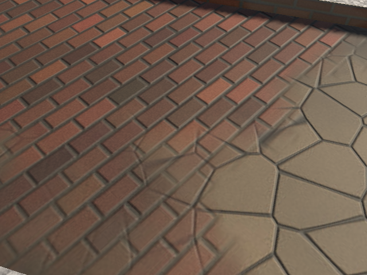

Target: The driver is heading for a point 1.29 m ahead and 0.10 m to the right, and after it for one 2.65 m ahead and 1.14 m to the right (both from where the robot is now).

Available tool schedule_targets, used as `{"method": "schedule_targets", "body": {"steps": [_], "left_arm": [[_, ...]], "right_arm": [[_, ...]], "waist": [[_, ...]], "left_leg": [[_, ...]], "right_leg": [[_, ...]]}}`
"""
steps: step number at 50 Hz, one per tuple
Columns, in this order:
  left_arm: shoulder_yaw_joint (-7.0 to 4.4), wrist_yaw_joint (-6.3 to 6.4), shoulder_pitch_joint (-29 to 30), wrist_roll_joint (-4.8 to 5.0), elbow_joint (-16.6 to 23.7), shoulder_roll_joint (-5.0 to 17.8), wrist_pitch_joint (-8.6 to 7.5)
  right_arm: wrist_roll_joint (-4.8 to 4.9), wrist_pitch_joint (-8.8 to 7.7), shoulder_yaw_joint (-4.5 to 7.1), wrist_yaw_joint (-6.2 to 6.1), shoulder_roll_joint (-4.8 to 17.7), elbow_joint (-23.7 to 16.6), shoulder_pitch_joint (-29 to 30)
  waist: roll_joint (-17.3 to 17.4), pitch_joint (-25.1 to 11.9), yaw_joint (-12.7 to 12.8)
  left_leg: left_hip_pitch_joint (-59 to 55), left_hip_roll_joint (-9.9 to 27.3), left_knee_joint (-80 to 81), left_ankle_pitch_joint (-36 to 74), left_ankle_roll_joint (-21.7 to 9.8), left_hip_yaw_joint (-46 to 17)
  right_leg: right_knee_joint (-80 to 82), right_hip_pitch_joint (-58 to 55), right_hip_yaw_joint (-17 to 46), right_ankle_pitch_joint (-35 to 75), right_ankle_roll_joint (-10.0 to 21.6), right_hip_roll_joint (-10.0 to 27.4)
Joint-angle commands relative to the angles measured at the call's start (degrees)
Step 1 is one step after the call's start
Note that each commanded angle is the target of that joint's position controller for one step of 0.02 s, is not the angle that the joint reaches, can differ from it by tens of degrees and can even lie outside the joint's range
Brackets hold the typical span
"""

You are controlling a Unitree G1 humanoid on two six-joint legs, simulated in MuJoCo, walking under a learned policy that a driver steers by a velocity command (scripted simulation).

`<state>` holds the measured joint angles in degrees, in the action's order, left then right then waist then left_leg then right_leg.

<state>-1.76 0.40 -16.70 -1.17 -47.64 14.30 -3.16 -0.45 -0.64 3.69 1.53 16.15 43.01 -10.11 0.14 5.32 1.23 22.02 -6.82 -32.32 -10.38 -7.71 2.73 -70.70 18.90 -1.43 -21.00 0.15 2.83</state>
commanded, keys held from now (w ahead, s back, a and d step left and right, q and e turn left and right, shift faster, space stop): w+q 0.18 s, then w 0.20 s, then w+e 0.62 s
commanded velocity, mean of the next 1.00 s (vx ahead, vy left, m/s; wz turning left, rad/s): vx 0.50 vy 0.00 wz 0.00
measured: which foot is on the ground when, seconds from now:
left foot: down 0.00-0.56, up 0.58-1.00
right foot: up 0.00-0.56, down 0.58-1.00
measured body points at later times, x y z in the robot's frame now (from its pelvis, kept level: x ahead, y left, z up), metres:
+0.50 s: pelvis +0.31 -0.03 -0.04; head +0.32 -0.03 +0.41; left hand +0.48 +0.25 -0.12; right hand +0.30 -0.33 -0.16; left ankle +0.07 +0.03 -0.72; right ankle +0.50 -0.13 -0.76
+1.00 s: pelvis +0.64 -0.05 -0.13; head +0.68 -0.05 +0.32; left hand +0.58 +0.20 -0.27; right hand +0.89 -0.26 -0.21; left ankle +0.80 +0.04 -0.85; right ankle +0.53 -0.13 -0.86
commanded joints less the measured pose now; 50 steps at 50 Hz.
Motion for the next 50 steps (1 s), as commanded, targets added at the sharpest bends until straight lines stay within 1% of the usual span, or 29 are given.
{"method": "schedule_targets", "body": {"steps": [1,3,6,7,10,11,12,14,19,22,25,26,27,28,29,30,31,32,33,34,35,36,37,38,40,42,44,47,50], "left_arm": [[-1.49,0.16,-2.4,-1.75,4.4,7.2,0.60],[-1.55,-0.01,-2.4,-1.80,4.5,6.5,2.31],[-1.16,-0.85,3.0,-2.17,6.4,4.9,3.31],[-1.36,-1.00,3.7,-1.97,6.2,5.4,3.16],[-3.20,-0.80,11.4,-0.98,8.4,9.9,2.58],[-3.21,-1.04,12.7,-0.70,8.8,9.5,2.50],[-2.87,-1.31,14.8,-1.33,9.2,8.7,2.31],[-3.06,-2.23,14.2,-1.52,8.5,8.2,2.07],[-2.65,-3.36,20.3,-1.70,11.2,7.2,1.05],[-2.23,-4.09,22.8,-1.23,12.3,6.7,-0.13],[-1.45,-3.75,20.9,0.16,10.8,4.5,-0.89],[-1.74,-3.18,18.6,0.68,9.6,4.8,-0.88],[-2.24,-2.53,12.1,0.65,7.1,5.9,-0.80],[-3.15,-1.75,2.0,0.13,3.0,7.7,-0.73],[-4.02,-1.42,-10.9,-1.27,-1.7,9.1,-0.92],[-4.67,-1.84,-16.4,-2.07,-4.3,11.5,-0.62],[-4.52,-2.78,-18.4,-1.56,-3.3,12.9,-0.61],[-6.12,-2.79,-17.7,1.05,-2.7,16.1,-0.30],[-6.04,-1.29,-11.6,1.30,-0.2,13.6,0.34],[-4.73,-0.48,-5.7,0.72,0.7,9.6,0.69],[-4.11,-0.13,-5.8,-0.29,0.1,9.8,0.17],[-3.13,-0.27,-6.1,0.17,-1.7,7.5,-0.88],[-2.79,-0.32,-5.8,0.69,-3.3,6.5,-1.66],[-3.11,-0.55,-5.4,0.77,-3.6,8.0,-1.98],[-3.07,-0.82,-4.8,0.97,-3.5,7.6,-1.84],[-3.16,-1.26,-5.6,1.94,-3.3,6.6,-1.34],[-3.13,-1.15,-8.7,2.25,-4.0,6.0,-0.69],[-3.43,-0.47,-12.7,1.02,-4.7,6.4,0.45],[-3.83,0.00,-10.2,0.18,-3.8,8.0,0.74]], "right_arm": [[0.64,-1.26,1.73,-0.78,6.6,-1.2,-5.1],[0.76,-2.18,1.72,-0.48,7.1,-0.5,-5.8],[0.49,-1.85,2.22,-0.67,8.8,0.1,-7.9],[-0.36,-2.05,2.40,-0.61,9.2,0.1,-8.9],[0.21,-2.72,2.45,-1.37,9.5,3.5,-16.8],[0.48,-2.97,2.23,-1.59,9.2,4.1,-16.9],[0.49,-3.24,2.13,-1.89,8.6,4.9,-16.7],[-0.35,-3.43,1.81,-2.12,7.8,5.0,-16.4],[-1.88,-4.19,1.30,-3.72,8.1,5.4,-19.8],[-2.48,-4.33,1.25,-4.58,8.9,5.9,-20.7],[-2.14,-4.85,0.33,-5.13,6.7,7.2,-20.3],[-2.36,-4.86,0.02,-5.02,6.4,8.3,-21.0],[-2.49,-4.89,-0.03,-4.79,7.1,9.0,-21.0],[-2.30,-4.82,0.10,-4.41,7.9,9.6,-20.5],[-1.18,-4.09,0.23,-3.91,8.4,10.3,-19.3],[-1.10,-3.99,-0.26,-3.43,4.0,10.9,-19.6],[1.48,-4.32,-0.48,-4.08,3.0,9.6,-27.5],[2.14,-4.31,-1.37,-4.35,6.4,7.0,-24.3],[-0.48,-4.21,-1.72,-4.15,7.3,5.9,-15.8],[-2.37,-4.62,-1.65,-3.25,7.7,5.2,-8.5],[-3.20,-4.42,-2.04,-2.13,6.2,4.0,-6.6],[-3.87,-3.81,-1.88,-1.52,5.8,3.0,-3.6],[-3.76,-2.81,-2.30,-1.33,4.0,2.7,-2.3],[-3.45,-2.42,-2.87,-0.92,2.7,1.8,-1.5],[-2.64,-2.79,-3.58,-0.25,1.2,1.2,-0.2],[-1.83,-3.24,-3.93,-0.19,0.6,0.4,3.9],[-1.53,-3.15,-3.95,-0.51,0.9,-0.8,9.4],[-1.27,-3.10,-3.70,-0.72,1.7,-3.0,14.9],[-1.02,-4.06,-2.88,-1.10,3.4,-1.6,9.4]], "waist": [[-0.7,-6.0,0.3],[-0.1,-6.7,1.0],[1.3,-5.5,-0.5],[2.1,-6.0,-1.4],[2.8,-3.3,-4.4],[2.4,-1.8,-4.4],[3.8,-0.8,-4.8],[3.6,-2.4,-5.1],[2.8,-0.7,-7.9],[2.0,0.7,-9.6],[0.7,2.9,-9.9],[-0.2,1.8,-9.1],[-1.7,-0.5,-6.5],[-3.3,-4.6,-2.7],[-5.6,-9.2,4.1],[-10.3,-11.3,5.0],[-15.7,-20.6,-1.0],[-16.0,-29.9,3.5],[-6.1,-24.5,4.4],[1.7,-14.7,3.3],[0.5,-10.4,1.4],[3.2,-5.2,-0.9],[1.7,-2.1,-2.9],[-0.3,-2.2,-3.1],[-4.8,-4.9,-3.3],[-4.8,-6.7,-1.7],[-3.4,-6.2,0.9],[-2.7,-4.7,2.9],[-2.9,-5.1,-0.4]], "left_leg": [[-12.8,16.4,17.6,17.1,-9.5,-21.8],[-9.9,13.9,18.5,18.0,-9.7,-19.6],[-8.2,11.7,19.7,16.6,-8.7,-18.5],[-9.2,12.0,19.5,16.5,-8.4,-19.0],[-21.6,13.8,19.0,9.0,-8.2,-25.1],[-20.4,12.7,20.0,6.7,-7.8,-24.0],[-19.9,12.0,19.0,5.3,-7.2,-23.3],[-20.8,12.0,15.4,4.2,-7.7,-23.4],[-20.8,12.3,6.2,4.4,-7.8,-26.5],[-22.5,11.8,1.6,2.7,-6.4,-25.0],[-18.6,10.0,-0.7,4.0,-3.3,-20.3],[-18.6,9.5,-4.5,5.7,-3.1,-18.9],[-20.1,9.2,-10.8,11.8,-3.0,-17.3],[-20.7,8.2,-22.0,20.4,-2.8,-15.1],[-15.6,6.2,-40.7,21.7,-1.6,-10.4],[1.7,-0.4,-66.5,-19.4,0.4,-5.3],[19.6,0.4,-81.1,-34.3,3.5,-6.3],[32.7,2.2,-84.5,-28.2,5.4,-5.1],[35.6,6.0,-75.8,-18.0,5.8,-4.7],[31.3,8.5,-69.1,-11.6,5.2,-5.0],[27.1,9.9,-63.2,-11.5,5.5,-5.9],[23.5,12.1,-51.4,-7.4,5.7,-7.8],[18.9,12.7,-42.1,-6.8,7.2,-7.3],[13.1,11.4,-32.5,-4.1,8.0,-4.5],[7.4,9.7,-21.5,2.5,8.7,-2.9],[3.7,7.9,-12.8,9.6,8.4,-1.8],[4.4,7.0,-7.8,14.0,8.3,-1.6],[7.5,6.5,-3.6,10.9,8.0,-3.6],[-2.8,4.6,3.2,3.4,6.5,-4.7]], "right_leg": [[5.5,10.8,4.4,1.9,-1.0,4.1],[10.3,8.3,3.4,2.7,-1.9,3.5],[14.9,11.0,1.3,9.3,-3.3,2.5],[13.4,12.1,1.3,15.4,-2.6,2.5],[18.5,27.0,6.7,20.2,-2.4,3.9],[23.5,26.8,6.2,22.0,-2.7,3.1],[26.8,25.9,6.0,25.9,-2.6,2.7],[28.7,24.7,6.2,30.2,-2.2,2.3],[33.1,26.6,5.9,33.5,-0.4,1.3],[39.0,27.2,5.2,36.9,1.3,1.7],[49.9,14.8,3.9,42.6,2.0,2.5],[52.0,9.1,3.5,43.9,2.5,2.8],[53.2,3.7,2.6,44.1,3.0,1.6],[53.0,-4.9,-0.1,41.5,3.8,-1.1],[54.6,-18.9,-1.3,42.1,5.0,-1.3],[45.6,-32.8,5.0,47.4,7.7,4.4],[25.8,-52.7,19.1,79.3,12.2,16.0],[35.2,-60.1,34.7,56.1,22.4,22.8],[46.9,-48.9,37.8,24.9,22.5,20.0],[52.4,-32.7,34.3,17.4,19.9,17.2],[52.8,-22.1,35.8,23.8,21.2,17.6],[53.5,-12.9,31.5,30.7,18.5,14.5],[54.9,-5.5,26.8,35.7,16.4,10.8],[57.1,-1.3,21.5,38.5,15.0,5.7],[56.3,-1.2,16.5,48.7,14.4,2.6],[55.6,-2.9,14.7,49.5,11.9,0.9],[54.7,-6.7,16.5,46.8,9.5,1.0],[51.9,-13.8,21.8,42.0,9.2,2.9],[46.4,-13.3,24.4,40.7,8.7,2.6]]}}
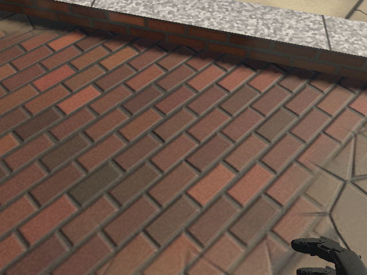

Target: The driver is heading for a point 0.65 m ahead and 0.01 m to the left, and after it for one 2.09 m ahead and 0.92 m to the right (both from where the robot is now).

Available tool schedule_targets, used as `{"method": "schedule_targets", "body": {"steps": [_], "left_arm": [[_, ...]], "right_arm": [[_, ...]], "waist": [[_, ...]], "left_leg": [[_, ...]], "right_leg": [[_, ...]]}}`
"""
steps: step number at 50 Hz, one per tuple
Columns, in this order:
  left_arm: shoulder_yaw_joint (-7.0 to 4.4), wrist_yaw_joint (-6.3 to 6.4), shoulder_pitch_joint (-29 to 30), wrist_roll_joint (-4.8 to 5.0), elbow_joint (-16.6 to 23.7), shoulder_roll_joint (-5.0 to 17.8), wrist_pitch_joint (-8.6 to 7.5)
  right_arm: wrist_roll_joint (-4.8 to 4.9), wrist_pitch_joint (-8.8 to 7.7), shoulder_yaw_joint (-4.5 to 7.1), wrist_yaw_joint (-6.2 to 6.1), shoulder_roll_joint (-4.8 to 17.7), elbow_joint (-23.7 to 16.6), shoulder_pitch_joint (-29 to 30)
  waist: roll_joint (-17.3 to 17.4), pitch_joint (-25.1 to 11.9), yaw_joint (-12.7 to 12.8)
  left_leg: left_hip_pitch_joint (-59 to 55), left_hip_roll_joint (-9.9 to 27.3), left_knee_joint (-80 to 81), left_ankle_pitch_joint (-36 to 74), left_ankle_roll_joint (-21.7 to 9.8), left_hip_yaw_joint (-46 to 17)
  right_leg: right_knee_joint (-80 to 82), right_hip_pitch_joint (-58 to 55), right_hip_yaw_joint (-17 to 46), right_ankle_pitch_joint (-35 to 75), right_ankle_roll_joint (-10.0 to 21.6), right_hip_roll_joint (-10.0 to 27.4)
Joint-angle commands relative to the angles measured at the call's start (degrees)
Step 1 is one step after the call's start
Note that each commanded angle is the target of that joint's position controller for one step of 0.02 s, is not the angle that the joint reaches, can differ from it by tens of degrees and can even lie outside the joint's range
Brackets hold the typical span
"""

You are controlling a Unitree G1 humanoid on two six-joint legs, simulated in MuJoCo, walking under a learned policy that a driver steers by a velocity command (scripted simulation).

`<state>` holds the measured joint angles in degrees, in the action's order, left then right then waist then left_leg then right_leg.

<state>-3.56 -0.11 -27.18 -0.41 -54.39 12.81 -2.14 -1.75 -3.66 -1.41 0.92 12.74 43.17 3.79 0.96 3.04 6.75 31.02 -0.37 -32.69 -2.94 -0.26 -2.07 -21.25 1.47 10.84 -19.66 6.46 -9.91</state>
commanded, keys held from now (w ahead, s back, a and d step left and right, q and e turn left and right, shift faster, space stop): w+e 0.22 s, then w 0.20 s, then w+q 0.46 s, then e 0.12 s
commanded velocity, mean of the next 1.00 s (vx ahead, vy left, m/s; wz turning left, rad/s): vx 0.49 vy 0.00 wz -0.07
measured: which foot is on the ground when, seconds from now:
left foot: up 0.00-0.02, down 0.04-0.52, up 0.54-1.00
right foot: down 0.00-0.04, up 0.06-0.50, down 0.52-1.00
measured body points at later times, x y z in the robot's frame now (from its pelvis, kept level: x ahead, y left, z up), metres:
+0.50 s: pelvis +0.25 -0.04 +0.00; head +0.28 -0.05 +0.45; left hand +0.52 +0.13 -0.09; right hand +0.13 -0.27 -0.14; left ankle +0.15 +0.11 -0.73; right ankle +0.34 -0.16 -0.72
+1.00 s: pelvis +0.50 -0.08 -0.01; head +0.53 -0.08 +0.44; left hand +0.45 +0.16 -0.15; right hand +0.67 -0.32 -0.12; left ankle +0.64 +0.00 -0.72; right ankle +0.34 -0.16 -0.73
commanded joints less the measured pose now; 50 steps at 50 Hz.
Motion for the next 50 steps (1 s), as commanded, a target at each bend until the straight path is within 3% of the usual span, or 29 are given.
{"method": "schedule_targets", "body": {"steps": [1,2,3,4,5,6,8,11,14,18,22,24,25,26,27,28,29,30,31,33,36,39,41,45,48,49,50], "left_arm": [[-2.03,0.13,1.7,-0.30,3.3,9.5,-0.67],[-1.60,-0.37,2.6,0.36,5.1,8.0,-1.45],[-0.62,-0.14,-4.3,2.01,5.8,3.1,-1.44],[-1.46,0.37,-2.6,0.15,5.9,8.7,-0.61],[-1.82,0.19,1.2,-0.94,5.5,9.5,-0.09],[-1.60,-0.41,4.5,-1.34,6.2,7.9,0.02],[-1.53,-1.26,6.0,-2.03,6.6,6.3,1.10],[-1.27,-2.11,8.3,-1.83,7.9,5.4,2.34],[-0.66,-2.92,13.7,-1.79,10.1,4.5,2.19],[0.79,-3.64,21.4,-1.55,12.1,3.3,1.55],[1.31,-3.35,27.6,-1.81,14.2,4.7,1.08],[1.14,-2.51,25.6,-2.20,13.6,5.5,0.33],[0.74,-2.01,19.2,-2.51,11.4,6.1,-0.45],[-0.29,-1.31,9.4,-3.36,7.9,8.8,-1.38],[-1.75,-0.22,0.3,-4.52,7.0,14.8,-1.83],[-2.65,0.27,-0.2,-2.68,6.6,18.1,-1.11],[-1.75,0.33,4.5,-1.49,7.0,14.2,-0.87],[-0.58,0.19,9.5,-1.29,7.4,10.2,-1.19],[0.15,0.01,12.3,-1.31,7.5,7.2,-1.60],[0.76,0.21,13.3,-0.88,6.8,5.1,-2.41],[0.40,0.38,10.8,-0.53,5.1,5.6,-3.80],[0.43,0.77,8.0,-0.72,3.5,4.7,-4.09],[0.56,0.95,7.5,-0.83,2.8,4.4,-4.10],[0.31,1.44,4.4,-0.83,0.8,6.1,-3.99],[0.56,1.57,1.7,-0.76,-2.1,6.8,-3.35],[0.48,1.64,2.2,-0.68,-2.6,7.6,-3.07],[0.52,1.57,2.9,-0.38,-2.9,7.9,-2.66]], "right_arm": [[-0.06,-1.72,2.95,-1.08,8.4,-0.1,-10.8],[-1.02,-2.32,4.17,-2.03,12.6,0.8,-19.5],[-1.56,-1.40,5.48,-2.70,16.9,0.5,-23.2],[-0.19,-0.18,5.81,-2.64,14.5,1.0,-21.7],[-0.07,0.07,4.91,-2.47,9.7,0.3,-18.7],[-0.08,-0.07,4.34,-2.20,7.0,0.4,-16.2],[0.02,-0.85,4.08,-2.20,5.8,1.6,-15.8],[0.96,-2.44,4.61,-1.82,6.5,3.0,-18.0],[0.62,-3.13,4.98,-1.20,7.3,4.6,-20.3],[0.83,-3.02,5.08,-0.35,7.7,6.6,-22.2],[0.78,-2.08,5.52,-0.33,10.0,9.8,-28.0],[0.73,-1.35,5.54,-0.57,10.9,11.2,-29.3],[1.02,-1.03,5.46,-0.68,10.9,11.6,-29.2],[1.31,-1.02,4.92,-0.68,9.5,11.4,-29.5],[2.31,-1.27,3.44,-0.26,4.5,8.1,-29.9],[2.54,-0.89,3.84,-0.62,4.1,8.2,-33.2],[1.76,-0.19,5.47,-1.10,8.9,8.7,-28.6],[1.97,-0.34,5.40,-0.74,7.5,8.5,-27.0],[1.88,-0.02,5.30,-0.62,5.9,9.3,-27.0],[0.36,1.53,5.36,0.08,4.1,10.6,-28.9],[0.40,2.59,5.75,1.05,3.0,9.2,-25.4],[0.17,2.92,5.65,1.63,2.4,6.8,-19.3],[0.21,2.74,5.19,2.08,1.8,5.0,-14.9],[-0.32,2.51,4.12,2.71,1.0,1.7,-7.2],[-0.90,1.68,4.02,1.56,1.0,3.2,-11.0],[-1.14,1.18,4.32,1.04,2.0,4.8,-15.3],[-1.59,0.32,4.84,0.52,3.3,7.5,-22.0]], "waist": [[-2.1,-5.6,-9.2],[2.9,-12.6,-13.0],[12.4,-20.8,-11.3],[9.9,-18.5,-10.7],[2.9,-9.6,-10.1],[0.5,-4.4,-9.4],[4.0,-0.5,-7.1],[4.2,-2.5,-6.0],[3.4,-1.6,-6.3],[4.2,0.1,-7.5],[4.8,1.1,-9.4],[5.0,0.3,-7.9],[3.5,-2.7,-4.6],[0.8,-8.8,-1.0],[-9.0,-18.0,1.8],[-15.5,-21.9,0.4],[-6.3,-13.4,-0.8],[-6.1,-6.7,-3.2],[-5.7,-3.7,-4.8],[-7.7,-1.5,-7.0],[-6.2,-0.5,-8.0],[-5.8,1.5,-7.4],[-5.5,2.8,-7.0],[-4.3,4.7,-5.5],[-5.4,2.9,-7.0],[-6.2,0.7,-8.7],[-5.4,-2.9,-11.7]], "left_leg": [[-22.3,-1.3,6.6,-4.3,-2.5,-0.8],[-35.7,8.8,7.5,-10.5,-5.7,-10.8],[-50.0,24.2,10.7,-14.2,-12.5,-31.6],[-46.3,26.3,13.4,-22.5,-15.0,-40.7],[-39.0,23.1,14.9,-25.0,-13.8,-33.9],[-32.5,20.2,17.1,-20.1,-12.4,-26.8],[-25.0,16.2,20.0,-8.2,-9.9,-16.0],[-24.1,15.5,21.9,2.1,-9.9,-8.6],[-24.0,14.7,24.3,3.6,-10.5,-3.7],[-21.6,11.7,24.5,6.7,-8.5,3.9],[-26.3,14.3,22.4,10.3,-8.4,2.9],[-29.3,14.9,16.7,20.7,-8.3,1.9],[-28.7,13.3,8.8,26.6,-7.5,3.3],[-23.1,10.4,-2.7,22.6,-6.4,5.1],[-7.7,5.7,-21.7,-0.2,-4.1,7.8],[3.3,-1.5,-34.3,-28.9,-3.7,4.5],[5.9,1.9,-36.7,-24.6,-4.7,-1.5],[5.3,3.9,-34.5,-19.6,-4.9,-1.5],[3.3,5.1,-32.2,-16.6,-4.7,-1.0],[0.1,5.7,-31.2,-13.4,-3.8,-0.2],[3.6,5.7,-31.6,-9.1,-3.1,0.6],[9.1,6.4,-28.1,-3.7,-2.4,1.2],[9.1,6.1,-21.2,-0.1,-2.4,2.4],[3.7,4.4,-7.3,2.1,-4.0,6.6],[-4.4,-0.1,-2.4,-2.0,-6.4,8.7],[-8.8,-1.7,-0.8,-3.1,-7.3,8.8],[-16.7,-2.6,4.2,0.7,-8.3,8.5]], "right_leg": [[-10.2,7.7,10.5,39.2,1.4,12.8],[-23.2,14.0,6.9,30.8,0.0,9.8],[-39.0,27.8,-2.0,-4.3,-1.7,2.3],[-45.5,35.7,-5.5,-13.4,-1.4,4.5],[-48.0,37.9,-5.1,-8.4,-1.7,7.7],[-46.7,37.6,-5.7,-4.5,-2.2,9.3],[-43.6,34.4,-6.4,-1.8,-3.3,11.9],[-42.3,33.6,-7.3,2.2,-4.4,12.8],[-36.4,35.8,-6.7,8.5,-5.3,13.0],[-21.3,30.0,-10.6,16.8,-5.1,12.1],[-13.4,26.2,-14.2,12.7,-3.3,11.5],[-9.6,21.7,-15.4,7.9,-1.8,9.9],[-5.2,13.2,-15.7,9.4,-0.9,8.5],[-4.3,-0.8,-13.4,10.1,0.5,10.4],[-2.3,-18.1,6.2,3.2,4.2,27.9],[4.8,-21.0,23.7,5.5,8.1,37.3],[4.9,-13.3,16.2,4.4,6.1,33.6],[6.8,-5.5,8.2,7.5,4.1,30.5],[8.9,-0.8,2.6,10.6,2.0,27.8],[10.9,4.2,-4.7,15.3,0.2,24.6],[12.2,4.0,-10.0,22.9,0.8,24.3],[13.1,2.7,-14.0,25.3,1.7,24.5],[13.2,2.8,-17.2,26.8,1.6,23.6],[12.5,1.5,-21.0,34.1,1.5,24.4],[4.8,-2.2,-21.2,57.1,1.2,24.6],[-0.4,-3.4,-20.7,62.3,0.7,24.1],[-8.9,-2.8,-20.6,60.1,-0.3,22.3]]}}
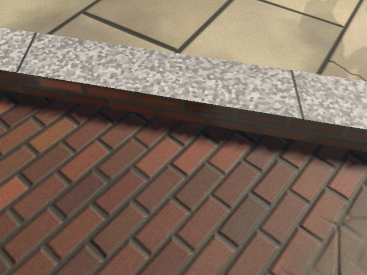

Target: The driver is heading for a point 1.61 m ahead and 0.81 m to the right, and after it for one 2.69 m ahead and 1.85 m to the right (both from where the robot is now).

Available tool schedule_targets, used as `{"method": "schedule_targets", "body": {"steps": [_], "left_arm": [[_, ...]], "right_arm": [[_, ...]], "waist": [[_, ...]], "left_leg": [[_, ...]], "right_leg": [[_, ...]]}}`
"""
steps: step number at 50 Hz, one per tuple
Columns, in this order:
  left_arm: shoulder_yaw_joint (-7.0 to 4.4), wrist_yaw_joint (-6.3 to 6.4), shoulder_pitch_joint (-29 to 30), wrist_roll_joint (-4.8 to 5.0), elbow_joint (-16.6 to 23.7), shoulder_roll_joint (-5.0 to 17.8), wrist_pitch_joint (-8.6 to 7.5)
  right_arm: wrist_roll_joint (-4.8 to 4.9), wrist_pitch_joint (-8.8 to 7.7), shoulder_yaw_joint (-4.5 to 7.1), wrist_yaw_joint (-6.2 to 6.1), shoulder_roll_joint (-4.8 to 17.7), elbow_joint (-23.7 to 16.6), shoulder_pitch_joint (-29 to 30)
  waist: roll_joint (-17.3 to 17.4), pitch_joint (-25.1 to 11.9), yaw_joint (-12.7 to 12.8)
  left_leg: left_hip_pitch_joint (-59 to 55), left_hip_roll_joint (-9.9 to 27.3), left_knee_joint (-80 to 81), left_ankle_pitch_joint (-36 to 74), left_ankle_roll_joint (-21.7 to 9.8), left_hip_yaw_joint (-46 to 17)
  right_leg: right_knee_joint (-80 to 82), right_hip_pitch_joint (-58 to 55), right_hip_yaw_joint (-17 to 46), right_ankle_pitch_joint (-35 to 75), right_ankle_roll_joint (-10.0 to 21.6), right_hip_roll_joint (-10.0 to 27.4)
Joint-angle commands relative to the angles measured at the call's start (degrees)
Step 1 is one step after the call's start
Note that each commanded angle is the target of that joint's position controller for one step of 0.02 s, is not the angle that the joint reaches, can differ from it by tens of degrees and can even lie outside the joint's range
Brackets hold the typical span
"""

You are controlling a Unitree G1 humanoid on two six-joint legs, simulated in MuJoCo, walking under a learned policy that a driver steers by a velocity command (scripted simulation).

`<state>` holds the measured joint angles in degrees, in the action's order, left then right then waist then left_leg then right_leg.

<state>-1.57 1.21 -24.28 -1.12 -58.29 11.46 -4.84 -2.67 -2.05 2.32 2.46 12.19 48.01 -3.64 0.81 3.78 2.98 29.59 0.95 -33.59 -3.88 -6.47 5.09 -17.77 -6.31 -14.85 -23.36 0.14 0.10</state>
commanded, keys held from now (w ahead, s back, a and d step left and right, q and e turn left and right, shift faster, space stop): e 1.00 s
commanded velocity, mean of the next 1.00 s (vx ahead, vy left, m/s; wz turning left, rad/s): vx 0.07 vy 0.00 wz -0.44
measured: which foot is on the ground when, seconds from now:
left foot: up 0.00-0.00, down 0.02-0.50, up 0.52-1.00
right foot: down 0.00-0.04, up 0.06-0.48, down 0.50-1.00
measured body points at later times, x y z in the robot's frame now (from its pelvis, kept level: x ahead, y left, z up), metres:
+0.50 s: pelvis +0.09 -0.01 +0.00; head +0.10 -0.03 +0.45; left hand +0.23 +0.22 -0.12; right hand +0.11 -0.28 -0.14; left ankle +0.14 +0.08 -0.73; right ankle +0.08 -0.10 -0.73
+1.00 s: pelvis +0.08 +0.00 +0.01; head +0.12 -0.01 +0.46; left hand +0.31 +0.19 -0.12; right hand +0.07 -0.30 -0.10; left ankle +0.14 +0.10 -0.71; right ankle +0.08 -0.10 -0.73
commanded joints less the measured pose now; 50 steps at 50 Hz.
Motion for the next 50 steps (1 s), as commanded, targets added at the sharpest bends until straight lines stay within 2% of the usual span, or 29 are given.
{"method": "schedule_targets", "body": {"steps": [1,2,3,4,5,6,7,8,10,12,14,16,20,23,24,25,26,27,28,29,30,31,32,34,36,39,44,48,50], "left_arm": [[-1.14,0.04,-0.5,1.04,1.2,8.8,0.18],[0.28,-0.26,-4.8,2.42,3.1,2.9,0.21],[-0.21,0.33,-8.8,4.56,1.6,3.9,1.20],[-1.44,0.64,-3.6,3.13,2.1,6.9,2.00],[-1.35,0.56,0.5,1.97,3.4,5.6,2.20],[-1.63,0.52,1.9,0.79,3.1,5.1,2.68],[-1.95,0.26,1.1,-0.27,2.8,4.7,3.65],[-1.99,-0.08,-0.9,-0.86,2.1,3.6,4.67],[-2.19,-0.36,-2.3,-0.39,2.3,2.1,5.87],[-2.55,-0.36,-0.4,-0.39,3.5,2.3,6.76],[-2.63,-0.67,3.3,-0.79,5.4,2.8,7.46],[-2.52,-1.21,6.7,-0.96,7.3,2.9,7.89],[-2.79,-1.85,9.6,-0.80,10.1,4.0,8.18],[-2.97,-2.09,9.7,-0.40,11.8,4.1,7.89],[-2.95,-2.00,8.4,-0.37,11.9,3.9,7.37],[-3.31,-1.74,6.8,-0.55,11.4,5.3,6.56],[-4.46,-1.04,5.8,-1.11,12.0,11.1,5.63],[-6.16,-0.59,4.4,-0.42,12.2,17.4,5.70],[-6.03,-0.29,2.2,-0.18,11.2,15.1,5.89],[-5.32,-0.03,5.0,0.09,11.6,12.8,6.08],[-4.90,0.04,9.1,0.06,12.8,11.6,6.43],[-4.63,0.16,12.0,0.54,14.1,10.8,6.48],[-4.30,0.00,12.9,0.68,14.7,9.8,6.40],[-4.40,-0.37,11.3,0.98,14.7,10.3,5.96],[-4.68,-0.38,9.8,0.88,14.5,11.2,5.77],[-4.86,-0.32,8.4,0.49,14.5,12.0,6.04],[-5.34,-0.95,9.5,-0.05,15.3,13.6,6.55],[-5.56,-1.61,12.3,-0.05,15.9,14.0,7.01],[-5.54,-1.75,15.2,0.55,16.3,13.8,7.41]], "right_arm": [[-1.66,-2.25,1.85,-1.63,6.9,4.7,-20.4],[-2.57,-2.56,3.26,-2.25,13.3,5.3,-25.5],[1.32,-2.04,3.55,-2.42,14.1,4.7,-25.7],[2.81,-1.35,3.37,-2.73,13.2,3.3,-20.7],[2.68,-1.19,2.17,-3.05,9.4,2.4,-14.1],[2.48,-1.12,1.18,-3.40,6.2,2.1,-10.6],[2.62,-1.00,0.74,-3.93,4.9,1.9,-8.7],[2.29,-0.96,0.61,-4.20,4.7,1.7,-8.4],[1.75,-1.44,0.92,-4.27,6.0,1.3,-7.9],[1.44,-1.46,1.03,-4.35,6.1,0.9,-6.8],[1.34,-0.95,1.01,-4.61,5.9,1.0,-6.5],[1.33,-0.45,1.31,-4.78,6.7,1.2,-7.3],[1.07,0.86,2.17,-4.54,8.7,1.5,-8.8],[1.12,1.95,2.85,-4.43,10.1,1.4,-8.3],[1.26,2.37,3.10,-4.43,10.5,1.4,-8.1],[0.90,2.92,3.21,-4.29,9.8,2.0,-9.9],[0.77,3.60,2.66,-3.72,6.5,1.2,-12.1],[1.60,4.32,2.00,-4.60,4.8,-2.4,-7.0],[1.35,5.03,2.14,-4.77,6.4,-2.5,-5.2],[1.93,5.00,2.24,-4.53,6.1,-2.0,-5.9],[2.23,4.34,2.25,-4.35,6.0,-1.5,-6.3],[1.42,3.89,2.59,-4.18,7.1,-1.3,-6.5],[0.82,3.73,2.76,-3.94,7.5,-0.9,-7.5],[1.21,3.90,2.76,-3.75,7.1,-1.1,-7.9],[1.60,4.29,2.52,-3.98,6.5,-2.0,-6.8],[1.70,4.68,2.37,-4.38,6.7,-3.2,-5.2],[2.17,4.19,2.01,-4.65,7.0,-5.0,-4.3],[2.76,3.41,1.84,-4.91,7.4,-5.9,-6.8],[2.86,2.79,1.64,-5.22,6.9,-5.2,-11.2]], "waist": [[-2.7,-8.2,-10.3],[8.9,-18.9,-9.3],[9.2,-30.6,-8.9],[2.8,-25.2,-7.9],[3.9,-15.0,-5.9],[2.5,-7.9,-4.1],[3.3,-5.2,-2.4],[3.4,-5.3,-1.5],[2.9,-6.8,0.1],[4.4,-6.1,0.5],[6.3,-4.7,-0.2],[6.8,-4.6,-1.5],[5.6,-5.7,-2.9],[5.5,-5.5,-2.8],[4.0,-5.7,-1.8],[-0.6,-5.5,-1.4],[-15.3,-4.7,-2.1],[-20.9,-1.4,-0.3],[-11.5,-1.9,0.1],[-8.8,-2.1,-1.7],[-7.1,-2.2,-3.2],[-7.7,-3.5,-3.7],[-7.2,-5.7,-3.8],[-4.7,-8.1,-3.5],[-4.8,-7.5,-2.8],[-6.8,-6.4,-1.4],[-7.2,-6.4,-0.9],[-8.0,-7.2,-2.1],[-7.4,-7.1,-4.9]], "left_leg": [[-27.6,0.5,8.3,16.8,-3.1,-1.4],[-47.8,19.6,0.3,52.4,-9.3,-17.1],[-52.8,28.1,2.4,65.3,-16.3,-28.4],[-43.6,24.3,6.3,54.5,-13.5,-20.4],[-34.5,21.8,10.2,43.8,-10.7,-15.8],[-26.4,19.0,13.5,37.0,-7.7,-11.7],[-20.5,17.0,15.6,32.6,-5.8,-8.1],[-16.4,16.0,16.6,31.3,-5.3,-5.5],[-13.7,15.9,17.6,28.8,-6.3,-2.7],[-12.4,15.7,18.7,19.7,-6.6,-0.8],[-12.2,15.3,20.0,7.9,-6.0,0.4],[-12.9,16.1,20.4,1.6,-6.1,0.6],[-15.8,19.3,17.8,-2.5,-6.2,0.0],[-16.6,20.5,13.7,-4.0,-4.0,0.4],[-15.4,19.6,10.2,-5.2,-1.7,1.9],[-13.3,17.2,4.0,-8.8,1.8,3.9],[-6.0,10.2,-11.3,-21.1,6.3,9.3],[4.3,0.2,-20.1,-34.0,8.6,4.1],[4.7,1.5,-27.0,-31.8,8.8,-2.0],[5.0,1.8,-28.7,-27.2,8.6,-3.8],[5.0,2.2,-27.6,-22.3,8.2,-5.2],[5.2,1.9,-27.9,-19.4,8.0,-5.4],[4.3,1.2,-29.4,-17.9,8.0,-5.3],[3.7,0.7,-29.5,-17.2,8.5,-5.9],[4.4,0.7,-26.3,-17.3,9.1,-6.4],[4.0,0.2,-20.7,-18.7,9.4,-7.0],[-1.8,-1.6,-13.5,-20.0,8.5,-7.6],[-9.5,-3.6,-5.3,-20.5,6.9,-7.6],[-18.0,-4.4,7.0,-14.7,5.9,-7.0]], "right_leg": [[-23.1,11.5,4.9,52.0,4.5,9.6],[-44.4,26.5,4.3,9.1,2.6,3.0],[-57.7,31.7,14.3,-15.9,1.7,-3.8],[-57.4,32.0,18.9,-11.2,1.9,-0.8],[-54.4,34.7,17.4,-8.0,2.0,1.4],[-51.0,34.1,16.6,-4.9,1.8,2.9],[-48.9,31.4,16.0,-2.1,1.4,3.6],[-49.5,27.9,15.0,-0.2,1.0,2.9],[-49.4,26.5,14.1,1.6,0.3,2.0],[-45.9,28.4,13.6,3.5,0.0,2.5],[-39.3,30.1,13.2,6.0,-0.2,3.7],[-34.1,29.8,12.2,7.0,-0.2,3.8],[-28.4,28.3,10.4,2.9,0.8,3.1],[-21.4,25.1,9.3,1.2,2.2,2.2],[-15.4,21.5,9.1,4.9,3.0,1.4],[-8.0,18.0,12.7,9.1,3.9,1.8],[1.8,15.5,29.8,19.1,6.7,13.9],[3.7,18.1,43.8,31.6,15.5,22.8],[2.0,17.1,39.5,34.0,17.7,21.0],[0.9,17.2,34.7,32.6,16.6,17.3],[0.7,16.8,31.2,30.7,14.3,13.7],[0.1,15.0,29.6,32.5,13.3,11.8],[-0.8,13.5,28.6,37.4,13.3,10.8],[-1.5,11.3,28.8,39.7,13.5,10.7],[-1.2,10.2,30.5,35.9,13.8,10.5],[-0.5,10.2,33.8,29.3,14.4,10.6],[-1.1,14.1,38.2,25.5,14.6,9.9],[-2.4,17.1,42.1,27.5,12.6,8.6],[-4.2,21.1,42.2,24.2,9.2,5.8]]}}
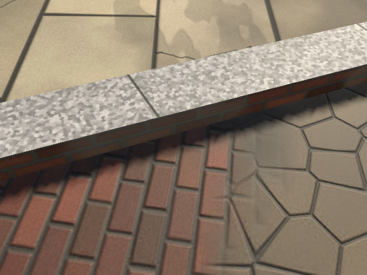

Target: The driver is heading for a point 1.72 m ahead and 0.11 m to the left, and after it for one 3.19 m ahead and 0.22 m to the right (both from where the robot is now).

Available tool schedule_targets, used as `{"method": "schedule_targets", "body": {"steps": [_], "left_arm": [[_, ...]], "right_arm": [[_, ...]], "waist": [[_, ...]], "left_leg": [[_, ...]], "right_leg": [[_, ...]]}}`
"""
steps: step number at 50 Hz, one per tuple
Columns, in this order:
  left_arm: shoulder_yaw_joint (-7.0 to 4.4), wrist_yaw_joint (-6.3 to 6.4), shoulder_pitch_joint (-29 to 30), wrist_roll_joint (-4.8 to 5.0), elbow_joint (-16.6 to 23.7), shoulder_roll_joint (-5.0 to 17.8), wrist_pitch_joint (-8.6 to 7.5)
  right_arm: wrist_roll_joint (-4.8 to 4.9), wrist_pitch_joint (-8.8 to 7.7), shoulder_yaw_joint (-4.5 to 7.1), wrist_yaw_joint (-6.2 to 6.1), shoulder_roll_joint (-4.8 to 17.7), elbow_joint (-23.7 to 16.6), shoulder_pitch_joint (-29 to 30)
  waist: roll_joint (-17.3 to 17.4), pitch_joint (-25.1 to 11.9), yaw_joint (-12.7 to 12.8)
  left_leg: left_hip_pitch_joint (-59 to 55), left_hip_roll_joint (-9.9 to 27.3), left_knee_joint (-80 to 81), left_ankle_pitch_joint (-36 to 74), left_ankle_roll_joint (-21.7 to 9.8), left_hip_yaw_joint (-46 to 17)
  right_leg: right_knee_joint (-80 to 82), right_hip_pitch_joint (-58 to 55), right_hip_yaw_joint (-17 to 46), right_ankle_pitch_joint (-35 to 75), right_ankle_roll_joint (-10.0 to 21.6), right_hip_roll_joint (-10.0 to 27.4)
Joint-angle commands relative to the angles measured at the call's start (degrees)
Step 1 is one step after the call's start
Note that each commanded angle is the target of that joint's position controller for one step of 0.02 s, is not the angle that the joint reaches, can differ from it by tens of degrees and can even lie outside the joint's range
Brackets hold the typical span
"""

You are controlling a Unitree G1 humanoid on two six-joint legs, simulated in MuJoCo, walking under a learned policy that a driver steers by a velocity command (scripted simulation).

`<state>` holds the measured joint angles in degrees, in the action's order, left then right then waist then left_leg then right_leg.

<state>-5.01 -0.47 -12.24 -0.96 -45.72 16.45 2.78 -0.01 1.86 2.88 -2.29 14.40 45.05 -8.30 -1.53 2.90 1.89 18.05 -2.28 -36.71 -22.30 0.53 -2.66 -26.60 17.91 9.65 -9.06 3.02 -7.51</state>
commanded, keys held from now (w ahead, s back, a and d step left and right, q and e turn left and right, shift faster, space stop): e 0.16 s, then no key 0.42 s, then q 0.42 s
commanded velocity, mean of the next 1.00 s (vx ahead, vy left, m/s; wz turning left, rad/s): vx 0.00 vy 0.00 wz -0.10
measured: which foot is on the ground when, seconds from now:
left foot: up 0.00-0.00, down 0.02-0.46, up 0.48-0.76, down 0.78-1.00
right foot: down 0.00-0.02, up 0.04-0.42, down 0.44-0.80, up 0.82-1.00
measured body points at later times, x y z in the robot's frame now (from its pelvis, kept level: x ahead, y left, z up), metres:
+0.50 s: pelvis -0.03 +0.00 +0.00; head -0.01 -0.02 +0.45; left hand +0.15 +0.23 -0.12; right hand +0.00 -0.29 -0.13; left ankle +0.00 +0.11 -0.73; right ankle -0.06 -0.10 -0.74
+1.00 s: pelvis -0.06 +0.00 +0.00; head -0.03 +0.01 +0.45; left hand +0.07 +0.27 -0.12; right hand -0.01 -0.29 -0.12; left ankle -0.04 +0.11 -0.74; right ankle -0.09 -0.11 -0.70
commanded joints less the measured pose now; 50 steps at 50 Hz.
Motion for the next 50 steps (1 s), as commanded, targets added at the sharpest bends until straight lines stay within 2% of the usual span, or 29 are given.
{"method": "schedule_targets", "body": {"steps": [1,2,3,4,5,6,8,12,18,20,21,22,23,24,25,26,28,30,32,34,38,39,40,41,42,43,45,47,50], "left_arm": [[-1.73,0.14,3.7,0.94,4.2,7.5,-0.20],[-0.72,0.32,0.5,1.09,4.5,3.0,-0.39],[-1.40,0.86,0.4,0.23,4.6,5.3,-0.38],[-2.08,0.74,0.6,-1.16,3.9,8.3,-0.30],[-2.38,0.20,-0.7,-0.97,2.7,8.2,-0.07],[-2.39,-0.33,-2.4,-0.70,1.7,7.8,0.37],[-2.14,-1.49,-3.4,-0.37,1.1,7.2,0.95],[-0.96,-1.56,1.3,0.08,2.7,5.1,1.37],[0.89,-0.68,2.4,0.79,2.8,3.5,1.36],[1.32,-0.32,0.4,0.91,1.9,3.1,0.82],[1.63,-0.07,-1.5,0.57,1.1,2.8,0.26],[1.64,0.27,-1.4,-0.32,1.0,4.4,-0.49],[1.42,0.61,-2.1,-1.37,1.6,8.3,-1.34],[1.36,0.90,0.8,-0.42,1.3,9.8,-1.70],[2.15,0.84,2.2,-0.53,1.3,6.5,-2.19],[3.05,1.08,4.2,-0.49,1.0,4.4,-2.51],[3.47,1.97,5.2,-0.24,0.2,4.3,-2.69],[4.07,2.25,4.3,0.05,-1.3,3.2,-2.98],[3.96,2.54,4.5,-0.05,-2.3,3.9,-2.94],[3.12,2.87,4.6,0.01,-2.9,6.1,-2.45],[1.33,3.15,4.7,0.49,-3.5,8.2,-1.43],[1.04,3.26,4.6,0.30,-3.3,7.8,-1.31],[0.86,3.28,4.0,0.03,-2.6,6.6,-1.02],[1.41,3.37,6.2,0.31,-1.5,3.5,-0.59],[1.84,3.46,8.0,0.07,-0.6,2.3,-0.28],[1.65,3.00,8.9,0.07,-0.3,2.8,-0.20],[1.39,2.24,7.1,0.64,-0.7,3.5,-0.56],[1.69,1.99,6.9,0.21,-0.7,3.3,-1.23],[2.05,2.14,6.4,0.72,0.3,3.0,-1.63]], "right_arm": [[-0.29,-1.56,1.47,-0.87,6.5,-1.9,-8.6],[-1.33,-1.66,2.31,-1.34,11.5,-2.8,-8.0],[-1.64,-1.25,3.02,-0.94,15.2,-4.7,-2.8],[-1.79,-1.23,2.27,-0.59,11.7,-5.4,-2.2],[-1.25,-1.33,1.29,-0.36,8.4,-5.9,0.8],[-1.22,-1.30,0.91,-0.17,7.1,-6.7,3.1],[-1.23,-1.46,0.82,-0.43,7.0,-7.2,2.7],[-1.19,-1.81,1.41,-0.17,8.3,-4.7,-5.0],[-1.58,-1.59,1.87,1.45,10.2,-3.2,-4.5],[-1.25,-1.06,1.98,1.85,10.7,-2.3,-4.1],[-0.80,-0.78,1.88,1.96,10.6,-1.9,-3.6],[-0.74,-0.80,1.63,2.02,9.5,-1.3,-5.1],[-1.17,-0.85,0.56,2.43,5.5,-2.6,-7.2],[-0.34,-0.01,-0.32,1.68,3.2,-3.1,-4.8],[-0.27,0.83,0.29,1.33,6.1,-2.3,-3.8],[-0.07,1.04,0.45,1.47,6.1,-1.7,-3.4],[-0.65,0.82,0.86,1.67,6.7,0.1,-5.0],[-0.90,0.53,0.32,1.81,5.2,2.6,-7.9],[-0.36,0.45,0.00,1.71,4.5,3.2,-7.0],[-0.18,0.52,0.28,1.51,5.5,3.0,-5.6],[-0.51,-0.18,0.19,1.47,5.3,3.1,-6.8],[-0.97,-0.58,0.42,1.54,6.5,2.9,-7.1],[-1.19,-0.97,1.13,1.59,9.4,3.0,-8.2],[-0.29,-1.00,2.41,1.68,12.7,3.3,-9.3],[-0.91,-1.08,2.60,1.92,13.3,3.3,-10.9],[-1.42,-1.11,2.68,1.82,12.7,3.1,-10.8],[-0.96,-0.44,2.94,1.24,11.7,1.7,-5.1],[-0.75,0.18,2.88,1.39,10.1,1.1,-3.3],[-0.60,0.79,3.59,1.88,11.0,1.8,-5.8]], "waist": [[-2.4,-5.9,-4.7],[9.8,-6.4,-2.4],[15.7,-2.9,-1.8],[9.8,-2.2,-1.1],[7.1,-1.4,0.7],[7.0,-1.2,1.8],[9.5,-2.4,1.0],[9.3,-3.5,-3.3],[12.8,-4.8,-3.9],[12.4,-5.0,-2.5],[10.9,-4.9,-0.9],[7.7,-5.4,-1.1],[-4.6,-8.2,-2.5],[-12.5,-4.7,-2.0],[-8.1,-2.5,-1.5],[-7.1,-1.4,-2.3],[-7.6,-1.2,-3.1],[-5.8,-4.2,-3.4],[-5.7,-3.8,-2.7],[-6.2,-2.8,-2.0],[-4.1,-2.3,-3.0],[-2.1,-2.4,-2.9],[3.7,-2.3,-1.6],[12.8,-1.0,-2.8],[16.5,-0.4,-4.9],[13.5,-0.5,-5.0],[8.2,-0.5,-1.6],[9.3,-1.9,-2.0],[10.4,-4.6,-3.9]], "left_leg": [[-12.3,2.5,18.7,6.3,-2.0,-2.2],[-17.0,17.0,25.1,1.9,-5.1,-16.0],[-9.5,25.6,26.7,8.1,-11.8,-25.8],[-6.1,25.1,24.9,14.7,-14.1,-22.6],[-4.6,21.3,23.6,18.0,-13.1,-16.3],[-5.0,17.6,22.5,20.5,-11.3,-10.5],[-9.1,14.7,20.7,26.4,-10.7,-4.7],[-16.9,16.2,18.2,33.3,-12.8,-4.2],[-13.5,16.5,15.2,36.7,-13.1,-2.5],[-12.2,16.1,12.8,38.8,-12.2,-2.3],[-9.8,15.4,10.9,37.3,-10.1,-1.3],[-5.2,14.3,9.2,30.7,-6.7,-0.5],[2.2,10.0,0.8,13.2,-3.0,3.5],[0.8,4.4,1.2,-8.5,-1.4,4.6],[-0.3,5.2,-3.6,-9.0,-1.1,2.1],[0.8,4.7,-4.5,-7.2,-1.2,1.5],[1.0,4.2,-4.4,-2.8,-0.7,1.7],[-1.7,3.8,-3.4,-2.0,0.1,1.8],[-3.2,3.2,-0.5,-1.3,0.4,2.4],[-2.6,2.6,0.7,-0.9,0.2,3.1],[-4.8,2.7,8.3,9.2,-1.6,3.4],[-6.3,4.4,9.3,15.8,-2.8,0.1],[-7.1,8.4,9.6,26.3,-4.7,-6.3],[-6.1,15.0,14.3,31.8,-10.2,-17.4],[-6.8,21.2,19.7,33.6,-15.6,-26.1],[-6.6,21.6,21.4,31.1,-17.9,-26.2],[-5.4,16.0,20.3,25.0,-14.9,-19.3],[-8.3,12.0,19.2,24.1,-12.4,-16.1],[-10.6,12.0,17.3,25.8,-12.3,-17.7]], "right_leg": [[1.9,1.7,15.9,2.4,3.0,10.3],[-9.7,8.4,6.9,-13.9,-0.6,3.4],[-20.8,14.5,-3.5,-23.7,-2.1,-3.0],[-30.3,11.9,-1.9,-22.6,-2.4,1.2],[-34.5,10.8,-2.0,-19.4,-2.6,1.8],[-37.8,10.7,-2.9,-16.4,-3.2,2.0],[-40.6,12.6,-4.9,-14.1,-4.9,2.6],[-33.3,13.9,-5.0,-15.5,-6.7,2.8],[-13.9,0.7,-10.0,-18.6,-4.6,3.9],[-3.8,-4.4,-11.5,-12.8,-3.2,3.9],[6.3,-9.5,-11.7,-4.1,-2.4,4.3],[12.3,-15.7,-7.0,2.2,-1.5,7.2],[14.8,-22.7,8.3,7.6,0.5,20.5],[12.3,-10.6,12.3,17.9,7.9,27.1],[12.2,-9.6,10.7,17.1,10.3,25.6],[12.3,-9.5,7.8,15.9,9.6,23.4],[11.2,-11.5,3.3,20.3,7.1,19.2],[9.2,-13.7,-0.3,26.9,6.8,18.1],[8.3,-13.2,-1.7,23.9,6.5,17.9],[7.3,-12.5,-1.2,20.2,6.9,18.7],[4.3,-9.7,-1.6,11.1,5.4,19.1],[1.8,-7.6,-2.7,6.4,3.9,17.6],[-3.6,-4.7,-6.6,0.1,2.1,12.9],[-11.7,0.6,-12.8,-8.2,-0.9,5.3],[-20.5,5.5,-12.0,-20.2,-1.6,2.1],[-29.3,7.2,-8.3,-24.4,-1.3,3.4],[-30.9,7.5,-6.4,-19.2,-1.7,5.7],[-24.0,7.0,-8.1,-17.0,-3.0,5.3],[-15.9,3.8,-8.5,-16.3,-3.8,4.4]]}}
